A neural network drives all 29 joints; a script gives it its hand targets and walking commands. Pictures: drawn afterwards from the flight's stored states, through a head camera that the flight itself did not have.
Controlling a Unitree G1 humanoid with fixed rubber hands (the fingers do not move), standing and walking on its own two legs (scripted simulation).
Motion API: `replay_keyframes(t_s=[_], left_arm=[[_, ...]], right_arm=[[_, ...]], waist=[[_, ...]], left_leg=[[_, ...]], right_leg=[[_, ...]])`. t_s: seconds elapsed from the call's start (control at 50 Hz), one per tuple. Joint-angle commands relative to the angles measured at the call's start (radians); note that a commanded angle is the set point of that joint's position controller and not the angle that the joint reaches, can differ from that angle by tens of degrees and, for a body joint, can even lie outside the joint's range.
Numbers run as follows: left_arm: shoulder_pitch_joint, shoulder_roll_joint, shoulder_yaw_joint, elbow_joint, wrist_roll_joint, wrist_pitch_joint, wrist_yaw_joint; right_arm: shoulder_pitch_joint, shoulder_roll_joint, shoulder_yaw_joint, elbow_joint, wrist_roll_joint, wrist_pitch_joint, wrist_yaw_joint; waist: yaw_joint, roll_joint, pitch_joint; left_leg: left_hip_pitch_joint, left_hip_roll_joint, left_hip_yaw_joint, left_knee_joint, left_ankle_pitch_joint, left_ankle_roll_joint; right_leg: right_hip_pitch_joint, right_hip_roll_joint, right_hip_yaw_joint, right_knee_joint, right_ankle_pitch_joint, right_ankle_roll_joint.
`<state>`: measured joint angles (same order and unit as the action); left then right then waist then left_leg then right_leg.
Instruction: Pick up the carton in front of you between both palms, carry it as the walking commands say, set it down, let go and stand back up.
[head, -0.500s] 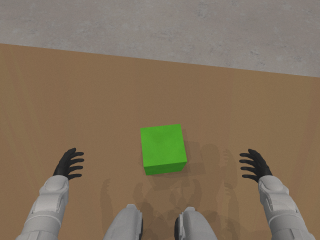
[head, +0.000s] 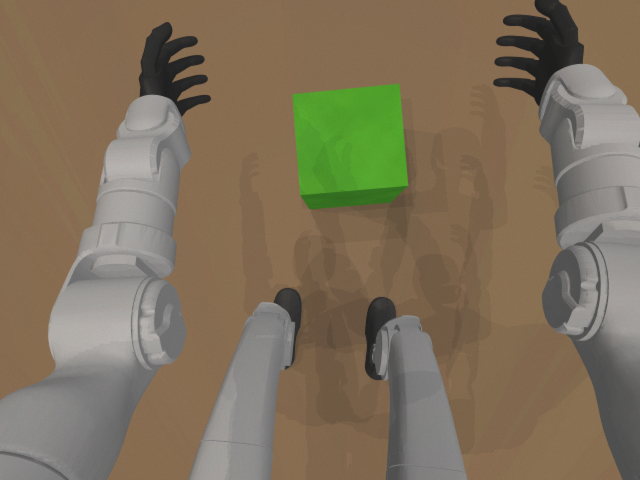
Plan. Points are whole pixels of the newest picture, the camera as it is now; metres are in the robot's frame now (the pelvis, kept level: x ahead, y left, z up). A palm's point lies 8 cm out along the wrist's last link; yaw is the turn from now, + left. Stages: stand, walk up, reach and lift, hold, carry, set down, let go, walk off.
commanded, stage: reach and lift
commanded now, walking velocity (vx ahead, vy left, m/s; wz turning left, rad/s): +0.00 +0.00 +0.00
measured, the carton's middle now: (348, 155) +0.56 +0.01 -0.54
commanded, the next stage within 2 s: none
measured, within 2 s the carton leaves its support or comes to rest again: leaves its support in 1.96 s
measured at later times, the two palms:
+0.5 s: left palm (220, 113) +0.53 +0.21 -0.23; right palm (476, 91) +0.59 -0.16 -0.23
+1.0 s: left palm (256, 153) +0.53 +0.20 -0.44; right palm (437, 140) +0.58 -0.16 -0.44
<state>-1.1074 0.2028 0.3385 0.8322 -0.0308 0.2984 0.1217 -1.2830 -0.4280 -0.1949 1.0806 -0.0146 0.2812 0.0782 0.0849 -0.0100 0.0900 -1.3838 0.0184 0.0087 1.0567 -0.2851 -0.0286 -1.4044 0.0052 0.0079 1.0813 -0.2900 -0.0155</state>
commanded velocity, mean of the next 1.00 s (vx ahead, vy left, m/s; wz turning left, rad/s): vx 0.00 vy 0.00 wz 0.00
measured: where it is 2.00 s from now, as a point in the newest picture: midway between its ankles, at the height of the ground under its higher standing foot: (330, 348)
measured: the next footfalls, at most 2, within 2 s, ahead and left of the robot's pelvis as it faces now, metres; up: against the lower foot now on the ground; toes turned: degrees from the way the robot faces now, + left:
none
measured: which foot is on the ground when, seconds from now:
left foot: down 0.00-1.00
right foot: down 0.00-1.00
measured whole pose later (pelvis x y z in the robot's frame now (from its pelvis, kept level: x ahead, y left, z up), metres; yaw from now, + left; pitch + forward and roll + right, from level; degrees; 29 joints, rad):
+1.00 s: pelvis -0.02 +0.00 -0.27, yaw +3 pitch +39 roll +4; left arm -1.56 0.27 0.26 1.08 -0.16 0.14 0.16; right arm -1.73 -0.53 0.00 1.29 0.16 0.15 -0.02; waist 0.07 0.02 0.39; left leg -2.23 -0.03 -0.01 2.08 -0.54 -0.06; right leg -2.26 0.03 0.05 2.12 -0.55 0.01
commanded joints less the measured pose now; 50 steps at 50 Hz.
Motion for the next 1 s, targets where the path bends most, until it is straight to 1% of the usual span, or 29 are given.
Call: replay_keyframes(t_s=[0.0, 0.04, 0.08, 0.12, 0.16, 0.2, 0.24, 0.28, 0.3, 0.32, 0.34, 0.4, 0.42, 0.48, 0.54, 0.6, 0.66, 0.72, 0.78, 0.84, 0.9, 0.94, 0.98], left_arm=[[-0.313, 0.103, 0.063, -0.090, 0.035, -0.024, 0.008], [-0.355, 0.093, 0.090, -0.103, 0.056, -0.035, 0.006], [-0.371, 0.083, 0.113, -0.124, 0.075, -0.048, 0.003], [-0.362, 0.073, 0.130, -0.155, 0.090, -0.063, -0.002], [-0.333, 0.060, 0.140, -0.175, 0.101, -0.084, -0.011], [-0.290, 0.039, 0.152, -0.178, 0.113, -0.110, -0.021], [-0.242, 0.014, 0.166, -0.168, 0.127, -0.139, -0.030], [-0.199, -0.006, 0.179, -0.152, 0.140, -0.166, -0.037], [-0.183, -0.013, 0.184, -0.143, 0.146, -0.179, -0.039], [-0.172, -0.018, 0.188, -0.136, 0.152, -0.190, -0.040], [-0.166, -0.022, 0.190, -0.128, 0.156, -0.200, -0.040], [-0.168, -0.028, 0.189, -0.100, 0.158, -0.222, -0.036], [-0.175, -0.026, 0.186, -0.092, 0.154, -0.227, -0.033], [-0.207, -0.006, 0.148, -0.075, 0.111, -0.233, -0.019], [-0.251, 0.030, 0.077, -0.075, 0.035, -0.232, 0.005], [-0.309, 0.073, 0.004, -0.083, -0.039, -0.219, 0.032], [-0.390, 0.119, -0.049, -0.090, -0.105, -0.199, 0.054], [-0.480, 0.164, -0.075, -0.080, -0.149, -0.170, 0.070], [-0.562, 0.172, -0.087, -0.017, -0.165, -0.148, 0.071], [-0.625, 0.172, -0.077, 0.068, -0.153, -0.147, 0.060], [-0.670, 0.180, -0.065, 0.140, -0.133, -0.160, 0.046], [-0.696, 0.187, -0.063, 0.174, -0.124, -0.174, 0.040], [-0.726, 0.197, -0.066, 0.189, -0.123, -0.189, 0.036]], right_arm=[[-0.390, -0.140, -0.037, -0.052, -0.033, -0.028, 0.005], [-0.448, -0.140, -0.053, -0.047, -0.054, -0.038, 0.007], [-0.476, -0.137, -0.069, -0.054, -0.076, -0.049, 0.006], [-0.476, -0.127, -0.082, -0.077, -0.095, -0.061, 0.002], [-0.456, -0.101, -0.090, -0.097, -0.106, -0.075, -0.002], [-0.425, -0.062, -0.104, -0.111, -0.117, -0.092, -0.005], [-0.387, -0.020, -0.125, -0.117, -0.133, -0.112, -0.008], [-0.342, 0.017, -0.147, -0.118, -0.153, -0.133, -0.013], [-0.319, 0.032, -0.157, -0.115, -0.160, -0.142, -0.016], [-0.298, 0.041, -0.166, -0.111, -0.166, -0.151, -0.020], [-0.279, 0.045, -0.172, -0.106, -0.169, -0.159, -0.025], [-0.245, 0.045, -0.175, -0.093, -0.164, -0.180, -0.043], [-0.244, 0.037, -0.168, -0.091, -0.155, -0.187, -0.050], [-0.263, -0.006, -0.124, -0.094, -0.109, -0.200, -0.069], [-0.318, -0.067, -0.053, -0.106, -0.037, -0.206, -0.088], [-0.396, -0.122, 0.026, -0.121, 0.044, -0.201, -0.106], [-0.487, -0.164, 0.096, -0.129, 0.122, -0.183, -0.113], [-0.584, -0.196, 0.153, -0.118, 0.179, -0.156, -0.118], [-0.653, -0.197, 0.181, -0.045, 0.194, -0.134, -0.112], [-0.689, -0.201, 0.185, 0.046, 0.187, -0.131, -0.102], [-0.712, -0.210, 0.180, 0.109, 0.175, -0.141, -0.097], [-0.731, -0.215, 0.182, 0.133, 0.175, -0.152, -0.098], [-0.759, -0.222, 0.191, 0.134, 0.182, -0.167, -0.101]], waist=[[0.024, -0.080, -0.938], [0.026, -0.087, -0.979], [0.028, -0.097, -1.047], [0.029, -0.106, -1.139], [0.034, -0.115, -1.195], [0.038, -0.126, -1.198], [0.036, -0.140, -1.172], [0.027, -0.150, -1.142], [0.021, -0.148, -1.134], [0.016, -0.138, -1.128], [0.010, -0.125, -1.118], [-0.005, -0.083, -1.051], [-0.008, -0.074, -1.037], [-0.017, -0.058, -1.091], [-0.019, -0.061, -1.211], [-0.014, -0.079, -1.301], [-0.004, -0.100, -1.352], [0.013, -0.126, -1.339], [0.019, -0.143, -1.203], [0.015, -0.127, -1.045], [0.009, -0.098, -0.936], [0.006, -0.081, -0.891], [0.005, -0.071, -0.885]], left_leg=[[0.342, -0.068, 0.075, -0.074, -0.004, -0.038], [0.331, -0.073, 0.078, -0.063, 0.026, -0.039], [0.335, -0.080, 0.083, -0.052, 0.092, -0.038], [0.345, -0.089, 0.089, -0.040, 0.197, -0.034], [0.314, -0.098, 0.091, -0.027, 0.295, -0.032], [0.234, -0.102, 0.090, -0.013, 0.363, -0.032], [0.126, -0.102, 0.083, 0.005, 0.407, -0.034], [0.018, -0.098, 0.073, 0.028, 0.434, -0.036], [-0.023, -0.096, 0.068, 0.045, 0.439, -0.038], [-0.051, -0.095, 0.063, 0.070, 0.435, -0.040], [-0.069, -0.094, 0.060, 0.100, 0.422, -0.043], [-0.094, -0.089, 0.052, 0.211, 0.368, -0.051], [-0.097, -0.089, 0.047, 0.248, 0.369, -0.052], [-0.093, -0.094, 0.038, 0.371, 0.407, -0.058], [-0.052, -0.093, 0.042, 0.492, 0.414, -0.062], [-0.049, -0.092, 0.047, 0.594, 0.394, -0.060], [-0.054, -0.090, 0.058, 0.675, 0.326, -0.053], [-0.106, -0.079, 0.077, 0.732, 0.199, -0.045], [-0.209, -0.064, 0.091, 0.772, 0.041, -0.042], [-0.262, -0.051, 0.093, 0.818, -0.054, -0.039], [-0.278, -0.046, 0.084, 0.864, -0.075, -0.040], [-0.281, -0.045, 0.077, 0.895, -0.064, -0.042], [-0.275, -0.045, 0.073, 0.926, -0.032, -0.043]], right_leg=[[0.490, 0.047, -0.008, -0.103, -0.024, 0.030], [0.499, 0.053, -0.007, -0.088, 0.025, 0.031], [0.541, 0.059, -0.005, -0.071, 0.118, 0.032], [0.610, 0.067, 0.000, -0.048, 0.257, 0.032], [0.668, 0.069, 0.011, -0.016, 0.409, 0.029], [0.695, 0.065, 0.028, 0.020, 0.548, 0.026], [0.697, 0.055, 0.047, 0.056, 0.670, 0.025], [0.668, 0.044, 0.064, 0.093, 0.756, 0.027], [0.633, 0.040, 0.070, 0.113, 0.767, 0.029], [0.579, 0.039, 0.071, 0.136, 0.749, 0.031], [0.506, 0.041, 0.068, 0.159, 0.705, 0.033], [0.229, 0.053, 0.046, 0.230, 0.513, 0.042], [0.152, 0.056, 0.040, 0.257, 0.472, 0.044], [0.027, 0.062, 0.032, 0.364, 0.441, 0.045], [-0.008, 0.060, 0.017, 0.480, 0.406, 0.045], [-0.006, 0.054, 0.003, 0.592, 0.384, 0.041], [0.002, 0.051, -0.013, 0.681, 0.317, 0.038], [0.006, 0.039, -0.022, 0.736, 0.193, 0.033], [-0.037, 0.023, -0.020, 0.769, 0.046, 0.032], [-0.134, 0.010, -0.013, 0.796, -0.070, 0.032], [-0.206, 0.003, -0.005, 0.832, -0.111, 0.029], [-0.231, 0.000, 0.000, 0.863, -0.104, 0.027], [-0.224, -0.001, 0.006, 0.896, -0.070, 0.027]])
